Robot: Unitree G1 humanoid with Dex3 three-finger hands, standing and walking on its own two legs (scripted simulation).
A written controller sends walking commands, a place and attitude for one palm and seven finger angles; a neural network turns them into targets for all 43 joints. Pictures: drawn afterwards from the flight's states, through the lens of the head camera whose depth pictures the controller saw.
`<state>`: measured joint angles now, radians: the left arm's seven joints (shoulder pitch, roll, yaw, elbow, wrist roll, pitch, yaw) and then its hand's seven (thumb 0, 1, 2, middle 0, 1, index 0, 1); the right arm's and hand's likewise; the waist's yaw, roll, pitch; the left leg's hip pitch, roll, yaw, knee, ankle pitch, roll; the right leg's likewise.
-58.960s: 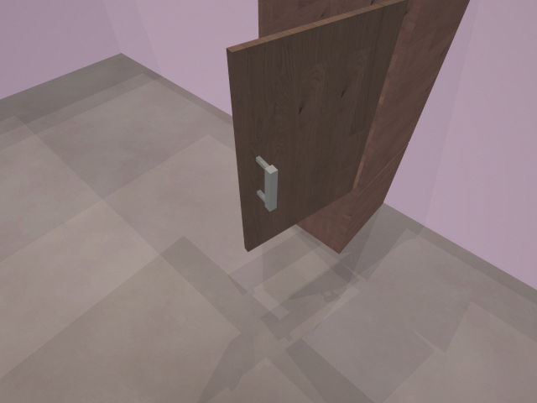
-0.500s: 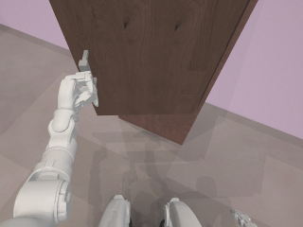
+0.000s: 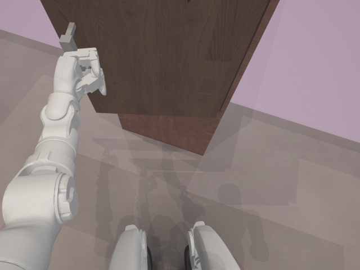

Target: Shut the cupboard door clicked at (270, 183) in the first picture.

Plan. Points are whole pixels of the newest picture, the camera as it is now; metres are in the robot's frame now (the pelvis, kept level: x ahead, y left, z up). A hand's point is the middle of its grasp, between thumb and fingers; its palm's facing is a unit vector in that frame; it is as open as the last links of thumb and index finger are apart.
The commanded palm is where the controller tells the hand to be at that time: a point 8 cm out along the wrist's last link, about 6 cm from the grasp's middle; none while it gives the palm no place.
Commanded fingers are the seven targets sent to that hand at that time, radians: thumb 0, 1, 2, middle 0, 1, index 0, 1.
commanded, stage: push the door shut along its arc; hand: left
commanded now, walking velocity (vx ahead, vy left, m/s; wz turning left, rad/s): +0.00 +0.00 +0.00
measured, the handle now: (78, 55) +0.59 +0.18 +0.06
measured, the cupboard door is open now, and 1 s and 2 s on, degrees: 18 7 6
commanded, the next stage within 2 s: pull the fist back off the door in 0.84 s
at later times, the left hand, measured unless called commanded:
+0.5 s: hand (115, 58) +0.56 +0.10 +0.07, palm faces -0.26 -0.96 -0.02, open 3.1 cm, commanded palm +0.57 +0.13 +0.07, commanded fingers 0.00 0.90 0.90 -1.30 -1.50 -1.30 -1.50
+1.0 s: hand (124, 41) +0.61 +0.08 +0.08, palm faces -0.25 -0.97 +0.06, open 3.2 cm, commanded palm +0.61 +0.08 +0.07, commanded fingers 0.00 0.90 0.90 -1.30 -1.50 -1.30 -1.50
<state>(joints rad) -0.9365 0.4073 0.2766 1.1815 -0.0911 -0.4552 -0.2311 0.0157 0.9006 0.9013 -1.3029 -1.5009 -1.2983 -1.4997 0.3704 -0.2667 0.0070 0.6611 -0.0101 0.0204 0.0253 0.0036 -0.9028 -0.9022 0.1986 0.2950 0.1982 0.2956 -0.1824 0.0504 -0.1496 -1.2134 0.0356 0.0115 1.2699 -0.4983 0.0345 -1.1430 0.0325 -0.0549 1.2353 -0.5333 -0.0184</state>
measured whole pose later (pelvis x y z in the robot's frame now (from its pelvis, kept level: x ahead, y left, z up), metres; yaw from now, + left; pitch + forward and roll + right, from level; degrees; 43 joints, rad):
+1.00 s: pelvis +0.00 +0.00 -0.03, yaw -2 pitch +34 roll -6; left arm -1.41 0.60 0.32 1.34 -0.01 -0.21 -0.30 0.02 0.90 0.93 -1.30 -1.50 -1.30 -1.50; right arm 0.42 -0.26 0.05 0.67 -0.05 -0.06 0.02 0.00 -0.90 -0.90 0.20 0.30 0.20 0.30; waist -0.30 0.07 -0.13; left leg -1.46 0.07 -0.03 1.40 -0.53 0.03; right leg -1.37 0.07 -0.09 1.33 -0.55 -0.03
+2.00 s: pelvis +0.01 -0.02 +0.01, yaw +1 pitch +25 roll -1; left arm -0.93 0.22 0.24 1.18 0.01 -0.53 0.16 0.02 0.90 0.90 -1.30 -1.50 -1.30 -1.50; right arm 0.31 -0.23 -0.01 0.64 -0.06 0.05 0.09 0.00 -0.90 -0.90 0.20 0.29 0.20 0.30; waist -0.18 0.04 -0.17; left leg -1.16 0.03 0.01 1.21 -0.49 0.00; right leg -1.10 0.04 -0.05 1.20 -0.54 -0.05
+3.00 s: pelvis +0.06 -0.01 +0.12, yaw +2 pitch -2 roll +0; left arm 0.33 0.32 0.21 -0.23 -0.08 -0.02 0.09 0.02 0.89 0.90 -0.63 -0.77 -0.63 -0.77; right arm 0.18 -0.21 0.06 0.58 0.02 -0.02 -0.06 0.01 -0.90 -0.90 0.20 0.30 0.20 0.30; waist 0.06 0.06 -0.03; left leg -0.16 -0.01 0.02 0.45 -0.26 0.02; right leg -0.10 0.01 -0.02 0.43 -0.30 -0.02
